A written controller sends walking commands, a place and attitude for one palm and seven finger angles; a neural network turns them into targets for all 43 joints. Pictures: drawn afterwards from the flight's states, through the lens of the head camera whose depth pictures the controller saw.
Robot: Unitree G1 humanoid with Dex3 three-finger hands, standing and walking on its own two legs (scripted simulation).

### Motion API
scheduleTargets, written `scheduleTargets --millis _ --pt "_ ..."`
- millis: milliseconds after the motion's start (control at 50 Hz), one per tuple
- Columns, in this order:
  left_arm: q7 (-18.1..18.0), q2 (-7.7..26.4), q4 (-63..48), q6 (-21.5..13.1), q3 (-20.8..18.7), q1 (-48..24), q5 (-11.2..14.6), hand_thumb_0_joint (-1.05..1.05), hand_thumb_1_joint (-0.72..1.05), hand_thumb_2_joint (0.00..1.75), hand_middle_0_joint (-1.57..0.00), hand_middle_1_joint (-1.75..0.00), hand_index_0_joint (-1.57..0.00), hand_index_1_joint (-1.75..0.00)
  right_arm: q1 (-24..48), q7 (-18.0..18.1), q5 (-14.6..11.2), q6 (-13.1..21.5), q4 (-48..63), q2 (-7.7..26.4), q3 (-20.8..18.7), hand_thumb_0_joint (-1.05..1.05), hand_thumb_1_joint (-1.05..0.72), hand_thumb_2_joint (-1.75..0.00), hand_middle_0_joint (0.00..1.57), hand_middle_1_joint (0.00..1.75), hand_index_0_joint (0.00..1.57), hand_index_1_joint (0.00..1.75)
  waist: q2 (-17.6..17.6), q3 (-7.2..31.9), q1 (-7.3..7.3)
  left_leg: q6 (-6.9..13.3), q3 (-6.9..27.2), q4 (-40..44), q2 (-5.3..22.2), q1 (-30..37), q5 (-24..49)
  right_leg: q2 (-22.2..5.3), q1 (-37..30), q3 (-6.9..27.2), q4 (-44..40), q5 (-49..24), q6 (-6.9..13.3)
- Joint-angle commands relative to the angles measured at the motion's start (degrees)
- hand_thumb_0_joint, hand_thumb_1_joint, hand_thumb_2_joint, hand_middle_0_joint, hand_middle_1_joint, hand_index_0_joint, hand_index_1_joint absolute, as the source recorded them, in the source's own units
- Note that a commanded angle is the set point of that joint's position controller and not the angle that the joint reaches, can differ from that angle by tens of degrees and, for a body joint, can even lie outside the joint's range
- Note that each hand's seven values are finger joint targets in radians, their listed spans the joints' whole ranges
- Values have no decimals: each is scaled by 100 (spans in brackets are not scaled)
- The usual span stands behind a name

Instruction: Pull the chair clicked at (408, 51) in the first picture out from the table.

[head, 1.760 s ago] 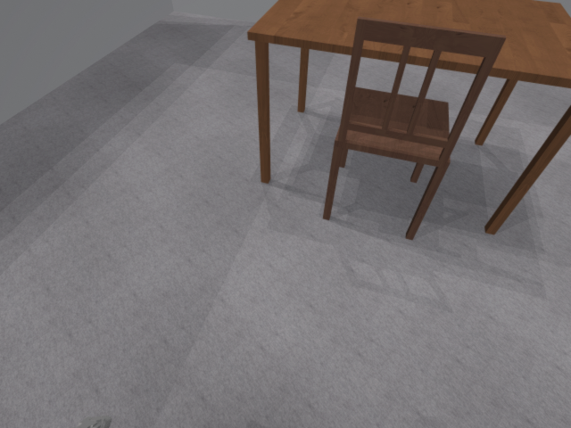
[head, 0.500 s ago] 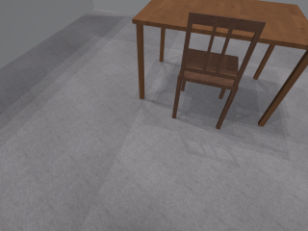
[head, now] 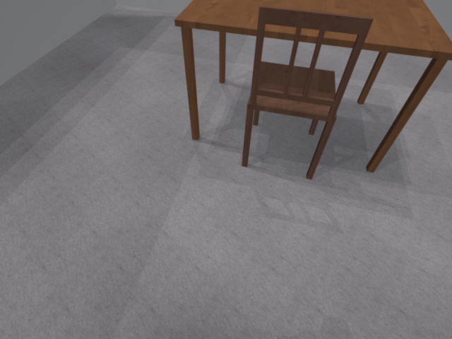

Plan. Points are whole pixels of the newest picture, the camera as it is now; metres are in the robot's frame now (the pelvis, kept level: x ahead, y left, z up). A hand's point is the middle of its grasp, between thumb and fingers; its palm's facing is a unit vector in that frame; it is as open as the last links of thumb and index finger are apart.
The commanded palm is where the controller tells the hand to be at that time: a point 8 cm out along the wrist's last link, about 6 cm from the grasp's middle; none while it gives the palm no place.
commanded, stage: walk to a spot facing it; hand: left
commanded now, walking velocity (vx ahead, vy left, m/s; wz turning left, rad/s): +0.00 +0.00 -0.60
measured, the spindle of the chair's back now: (291, 63) +1.16 -0.18 -0.09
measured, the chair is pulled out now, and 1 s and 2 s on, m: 0.00 0.00 0.00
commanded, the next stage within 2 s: turn to face it in 1.98 s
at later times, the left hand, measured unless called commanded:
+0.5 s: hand out of the picture +0.05 +0.19 -0.16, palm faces -0.13 -0.97 -0.20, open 7.4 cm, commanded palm none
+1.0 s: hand (216, 214) +0.45 +0.06 -0.16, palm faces -0.59 -0.79 -0.19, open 7.4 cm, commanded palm none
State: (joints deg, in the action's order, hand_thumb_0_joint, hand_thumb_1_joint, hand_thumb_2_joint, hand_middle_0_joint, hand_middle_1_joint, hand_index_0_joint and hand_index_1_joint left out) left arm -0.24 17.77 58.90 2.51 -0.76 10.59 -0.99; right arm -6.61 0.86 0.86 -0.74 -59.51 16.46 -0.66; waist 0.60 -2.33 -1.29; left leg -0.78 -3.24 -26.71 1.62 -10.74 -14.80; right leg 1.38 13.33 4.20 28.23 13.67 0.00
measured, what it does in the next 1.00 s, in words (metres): walks ahead, turning right: left foot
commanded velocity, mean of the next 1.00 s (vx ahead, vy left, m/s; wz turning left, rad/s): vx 0.28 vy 0.00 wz -0.60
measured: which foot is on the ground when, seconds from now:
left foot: down 0.00-0.16, up 0.18-0.58, down 0.60-1.00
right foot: down 0.00-0.58, up 0.60-1.00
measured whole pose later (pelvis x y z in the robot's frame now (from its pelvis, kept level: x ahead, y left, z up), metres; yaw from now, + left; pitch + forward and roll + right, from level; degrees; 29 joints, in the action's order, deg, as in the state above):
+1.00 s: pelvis +0.22 -0.02 +0.00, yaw -35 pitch +0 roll +0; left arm 3.1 13.6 52.1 2.5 -4.8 4.1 -2.1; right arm -26.7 1.4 1.8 3.4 -61.3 9.6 -1.7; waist 1.6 -4.7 2.7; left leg -1.5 -19.2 -20.6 4.6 2.8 -21.8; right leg -4.1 35.1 -5.6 47.4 9.3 -0.1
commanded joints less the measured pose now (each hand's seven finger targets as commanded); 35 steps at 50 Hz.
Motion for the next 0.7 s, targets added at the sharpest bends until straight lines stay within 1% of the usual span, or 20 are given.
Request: scheduleTargets --millis 0,20,60,80,100,120,140,160,180,220,280,380,460,520,540,560,580,600,620,680 --pt "27 644 -656 -38 -230 92 -10 0 90 90 -20 -30 -20 -30 -233 100 -17 38 570 947 -319 0 -90 -90 20 30 20 30 -420 287 152 315 570 266 1024 121 643 -330 646 331 529 -1144 100" --pt "39 582 -724 -29 -242 143 -7 0 90 90 -20 -30 -20 -30 -224 100 -21 40 640 985 -358 0 -90 -90 20 30 20 30 -605 338 140 420 689 346 1196 80 647 -218 721 197 893 -894 66" --pt "109 389 -753 -16 -277 424 -20 0 90 90 -20 -30 -20 -30 -109 60 -5 72 724 1047 -407 0 -90 -90 20 30 20 30 -1147 463 6 785 937 661 1753 -86 -40 -32 647 -339 1733 999 -34" --pt "149 321 -776 -18 -306 528 -25 0 90 90 -20 -30 -20 -30 -13 37 2 81 791 1060 -420 0 -90 -90 20 30 20 30 -1241 400 -45 865 901 694 1877 -337 -551 -157 492 -462 1795 1344 -53" --pt "188 295 -761 -43 -348 732 -42 0 90 90 -20 -30 -20 -30 129 23 14 77 842 1024 -425 0 -90 -90 20 30 20 30 -1042 290 -217 745 702 336 1795 -875 -1032 -241 -67 -413 1388 1253 -13" --pt "201 357 -632 -92 -387 1203 -74 0 90 90 -20 -30 -20 -30 247 -9 26 45 901 940 -398 0 -90 -90 20 30 20 30 -299 231 -496 424 305 -607 1361 -1545 -1691 -205 -694 -204 510 1120 93" --pt "126 870 -600 -218 -490 1560 -148 0 90 90 -20 -30 -20 -30 237 -49 -21 0 1085 429 -309 0 -90 -90 20 30 20 30 1795 -14 -586 -150 -524 -2820 313 -2876 -2397 -1444 -1059 2286 -1112 2165 658" --pt "23 1050 -631 -258 -515 1779 -32 0 90 90 -20 -30 -20 -30 635 -64 7 63 1329 485 -281 0 -90 -90 20 30 20 30 1952 -348 -703 -148 54 -3661 58 -3309 -2122 -2064 -464 3870 -2195 2468 1071" --pt "-23 962 -682 -298 -505 1549 -18 0 90 90 -20 -30 -20 -30 751 -79 0 100 1325 552 -319 0 -90 -90 20 30 20 30 1205 -599 -523 -106 516 -3996 227 -3229 -1496 -1995 -113 3974 -2323 2764 1273" --pt "-16 667 -805 -396 -448 988 -32 0 90 90 -20 -30 -20 -30 242 -129 31 187 1110 495 -358 0 -90 -90 20 30 20 30 301 -246 -71 -152 510 -3755 436 -2856 -806 -1699 -184 2949 -1900 2131 1275" --pt "28 440 -727 -509 -417 1114 -14 0 90 90 -20 -30 -20 -30 -21 -150 38 189 1010 250 -357 0 -90 -90 20 30 20 30 505 -19 19 -246 294 -3321 368 -2456 -138 -1207 -213 1967 -1709 827 1088" --pt "28 388 -575 -539 -452 1472 -42 0 90 90 -20 -30 -20 -30 185 -161 18 251 1205 72 -348 0 -90 -90 20 30 20 30 655 55 -115 -285 180 -2488 260 -2465 -50 -1105 -556 1913 -1624 473 1125" --pt "11 451 -574 -496 -505 1401 -68 0 90 90 -20 -30 -20 -30 314 -142 -30 357 1345 9 -329 0 -90 -90 20 30 20 30 775 97 -189 -223 139 -1432 93 -1763 -365 -1089 -431 2009 -1322 114 1098" --pt "19 457 -654 -451 -552 1027 -43 0 90 90 -20 -30 -20 -30 -394 -63 -62 450 1137 107 -349 0 -90 -90 20 30 20 30 617 203 177 -184 68 -146 -42 17 33 -763 544 1808 -610 48 843" --pt "39 236 -735 -432 -534 916 -26 0 90 90 -20 -30 -20 -30 -1068 32 -58 494 919 388 -397 0 -90 -90 20 30 20 30 41 417 443 -96 415 400 324 1324 -173 -366 1333 1486 186 249 637" --pt "120 -126 -838 -412 -491 1008 45 0 90 90 -20 -30 -20 -30 -1773 77 43 507 753 1061 -554 0 -90 -90 20 30 20 30 -1657 830 684 353 2365 979 1949 2412 -1427 395 2570 593 1887 1483 321" --pt "155 -147 -985 -480 -505 834 -3 0 90 90 -20 -30 -20 -30 -2092 70 40 451 762 1234 -555 0 -90 -90 20 30 20 30 -1699 606 706 776 3267 1545 2814 1950 -1975 255 2933 -80 3110 1946 126" --pt "177 -14 -955 -473 -525 544 -62 0 90 90 -20 -30 -20 -30 -1796 55 59 444 774 894 -492 0 -90 -90 20 30 20 30 -1137 240 647 810 3131 1751 2650 1201 -2183 -71 2935 -37 3752 1587 104" --pt "217 -11 -887 -448 -529 483 -83 0 90 90 -20 -30 -20 -30 -1545 55 45 465 812 654 -402 0 -90 -90 20 30 20 30 -1023 -3 459 773 2713 1746 2432 732 -1940 -285 2925 -98 4094 1197 88" --pt "336 -233 -729 -285 -518 626 -117 0 90 90 -20 -30 -20 -30 -1192 77 26 571 762 126 -255 0 -90 -90 20 30 20 30 -827 -251 96 454 837 1628 1727 213 -135 -551 2614 -276 4219 128 -45"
